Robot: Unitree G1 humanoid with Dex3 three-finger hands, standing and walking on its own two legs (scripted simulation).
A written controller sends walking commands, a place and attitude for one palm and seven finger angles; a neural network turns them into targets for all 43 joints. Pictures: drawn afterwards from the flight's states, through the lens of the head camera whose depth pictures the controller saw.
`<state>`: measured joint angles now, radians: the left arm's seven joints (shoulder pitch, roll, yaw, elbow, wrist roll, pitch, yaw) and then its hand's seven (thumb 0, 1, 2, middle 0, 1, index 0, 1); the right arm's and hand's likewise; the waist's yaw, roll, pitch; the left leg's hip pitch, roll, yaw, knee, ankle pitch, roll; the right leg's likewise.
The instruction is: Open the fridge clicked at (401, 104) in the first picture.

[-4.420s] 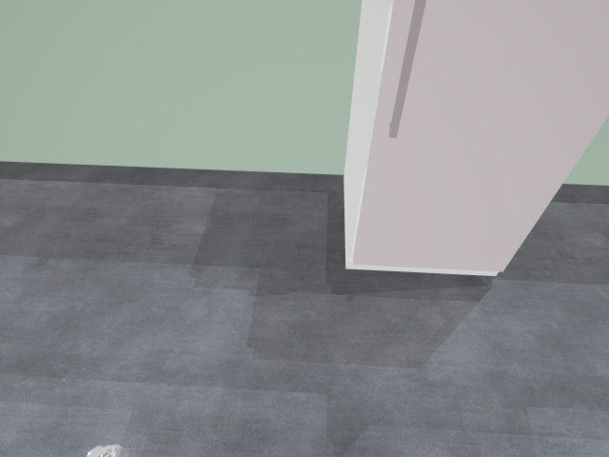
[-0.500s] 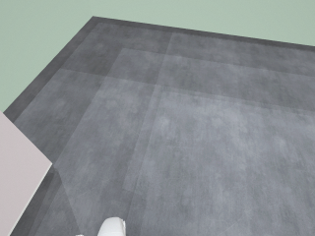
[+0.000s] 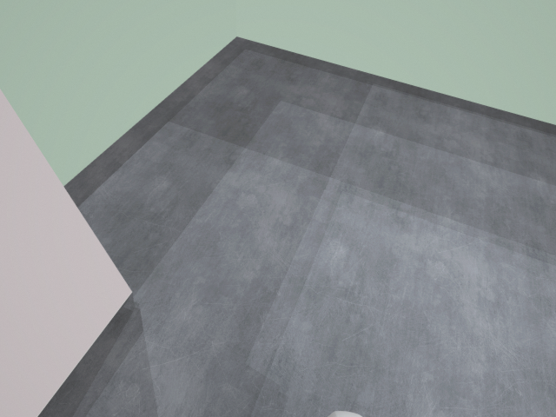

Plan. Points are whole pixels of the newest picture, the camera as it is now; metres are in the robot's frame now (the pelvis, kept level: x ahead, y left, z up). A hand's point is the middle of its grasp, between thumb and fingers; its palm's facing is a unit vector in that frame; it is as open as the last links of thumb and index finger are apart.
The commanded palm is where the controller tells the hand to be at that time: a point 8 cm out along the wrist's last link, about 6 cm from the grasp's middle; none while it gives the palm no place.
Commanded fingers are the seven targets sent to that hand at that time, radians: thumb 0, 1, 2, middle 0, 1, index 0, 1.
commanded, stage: turn to face it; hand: left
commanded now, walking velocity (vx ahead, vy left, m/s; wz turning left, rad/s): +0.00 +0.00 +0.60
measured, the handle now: out of the picture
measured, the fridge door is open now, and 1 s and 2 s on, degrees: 0 0 0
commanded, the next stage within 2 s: take the last steps up to it in 1.88 s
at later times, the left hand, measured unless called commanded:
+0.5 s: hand out of the picture +0.04 +0.15 -0.14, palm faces +0.31 -0.91 -0.28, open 7.4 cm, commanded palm none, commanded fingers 0.00 0.90 0.90 -0.20 -0.30 -0.20 -0.30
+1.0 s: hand out of the picture -0.08 +0.20 -0.16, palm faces +0.61 -0.74 -0.29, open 7.4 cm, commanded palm none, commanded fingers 0.00 0.90 0.90 -0.20 -0.30 -0.20 -0.30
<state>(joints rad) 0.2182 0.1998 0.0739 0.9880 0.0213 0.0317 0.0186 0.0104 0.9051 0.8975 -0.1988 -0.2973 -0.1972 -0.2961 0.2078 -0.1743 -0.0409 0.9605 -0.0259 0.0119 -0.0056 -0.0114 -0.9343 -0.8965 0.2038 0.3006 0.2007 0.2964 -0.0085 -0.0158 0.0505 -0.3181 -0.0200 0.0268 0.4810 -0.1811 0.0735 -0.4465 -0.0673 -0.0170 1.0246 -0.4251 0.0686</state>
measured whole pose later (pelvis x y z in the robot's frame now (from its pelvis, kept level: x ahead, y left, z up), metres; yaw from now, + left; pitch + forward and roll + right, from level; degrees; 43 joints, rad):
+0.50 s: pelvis +0.00 -0.07 +0.00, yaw +19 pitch -1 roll +2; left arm 0.18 0.17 0.03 0.88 0.03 0.01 0.02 0.01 0.90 0.90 -0.20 -0.30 -0.20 -0.30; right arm 0.23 -0.27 -0.10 0.93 -0.03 0.08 0.03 0.00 -0.91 -0.90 0.20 0.30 0.19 0.30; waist -0.05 0.03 0.05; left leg -0.52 0.02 0.01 1.11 -0.38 -0.08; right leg -0.19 -0.10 -0.13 0.50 -0.29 0.00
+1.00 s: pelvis -0.02 -0.04 +0.00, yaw +37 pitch +0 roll +0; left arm 0.19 0.26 0.07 0.89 0.01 0.05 0.01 0.01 0.91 0.90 -0.20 -0.30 -0.20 -0.30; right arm 0.16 -0.23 -0.05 0.90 -0.03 0.04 0.02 0.00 -0.91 -0.90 0.20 0.30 0.20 0.30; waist 0.00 0.00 0.07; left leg -0.27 -0.02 -0.05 0.52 -0.25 0.01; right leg -0.43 -0.08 -0.03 0.90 -0.43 0.09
